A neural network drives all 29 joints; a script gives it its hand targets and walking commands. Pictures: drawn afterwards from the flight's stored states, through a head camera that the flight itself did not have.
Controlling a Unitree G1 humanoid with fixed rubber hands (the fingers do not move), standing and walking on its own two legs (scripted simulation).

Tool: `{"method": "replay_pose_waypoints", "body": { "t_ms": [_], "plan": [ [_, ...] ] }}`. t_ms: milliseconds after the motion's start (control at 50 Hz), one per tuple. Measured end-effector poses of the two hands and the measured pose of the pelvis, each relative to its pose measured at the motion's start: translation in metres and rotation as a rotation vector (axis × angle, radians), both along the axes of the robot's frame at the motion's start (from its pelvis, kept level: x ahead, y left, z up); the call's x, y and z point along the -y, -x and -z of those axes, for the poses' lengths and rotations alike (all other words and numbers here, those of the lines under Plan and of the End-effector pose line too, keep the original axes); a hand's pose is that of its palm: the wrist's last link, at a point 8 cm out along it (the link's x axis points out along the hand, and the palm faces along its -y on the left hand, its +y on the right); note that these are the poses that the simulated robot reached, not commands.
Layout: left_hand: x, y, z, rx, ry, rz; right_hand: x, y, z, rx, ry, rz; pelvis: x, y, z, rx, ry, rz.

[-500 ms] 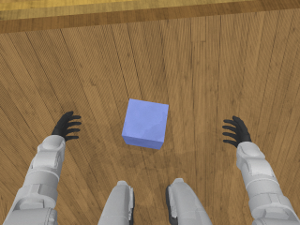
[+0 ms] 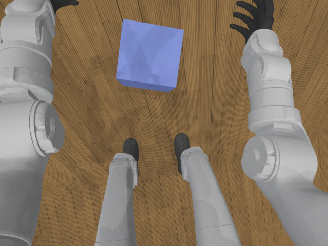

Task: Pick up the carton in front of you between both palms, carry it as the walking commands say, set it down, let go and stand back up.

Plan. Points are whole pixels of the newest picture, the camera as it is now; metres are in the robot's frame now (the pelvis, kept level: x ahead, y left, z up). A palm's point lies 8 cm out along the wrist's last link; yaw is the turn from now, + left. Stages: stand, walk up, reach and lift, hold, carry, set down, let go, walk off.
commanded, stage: reach and lift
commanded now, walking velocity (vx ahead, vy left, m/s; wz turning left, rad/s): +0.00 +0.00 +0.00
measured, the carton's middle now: (149, 61) +0.55 -0.01 -0.54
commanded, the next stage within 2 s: none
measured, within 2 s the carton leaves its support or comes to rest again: leaves its support in 1.84 s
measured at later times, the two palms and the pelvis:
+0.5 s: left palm (87, 35) +0.58 +0.16 -0.29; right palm (218, 53) +0.51 -0.21 -0.29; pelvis +0.02 -0.01 -0.12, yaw -4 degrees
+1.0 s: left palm (101, 54) +0.57 +0.16 -0.46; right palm (199, 66) +0.51 -0.20 -0.46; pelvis -0.03 +0.00 -0.27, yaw -4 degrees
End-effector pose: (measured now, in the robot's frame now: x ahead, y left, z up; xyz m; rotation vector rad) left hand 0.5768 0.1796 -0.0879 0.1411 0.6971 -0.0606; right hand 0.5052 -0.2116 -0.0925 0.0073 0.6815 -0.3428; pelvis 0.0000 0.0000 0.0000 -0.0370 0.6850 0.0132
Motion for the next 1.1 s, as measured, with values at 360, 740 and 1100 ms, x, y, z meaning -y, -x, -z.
{"method": "replay_pose_waypoints", "body": {
  "t_ms": [360, 740, 1100],
  "plan": [
    [0.024, -0.014, 0.116, -0.022, 0.018, -0.017, -0.004, -0.011, 0.108, -0.022, -0.01, 0.011, 0.004, -0.038, 0.045, -0.256, 0.021, 0.021],
    [0.014, -0.002, 0.3, 0.02, -0.012, -0.038, -0.002, -0.005, 0.292, -0.019, -0.012, -0.023, 0.008, 0.021, 0.227, -0.122, 0.032, 0.036],
    [0.019, -0.003, 0.381, -0.015, -0.007, -0.025, -0.013, -0.014, 0.375, -0.058, -0.035, -0.052, 0.003, 0.024, 0.283, 0.063, 0.034, 0.045]
  ]
}}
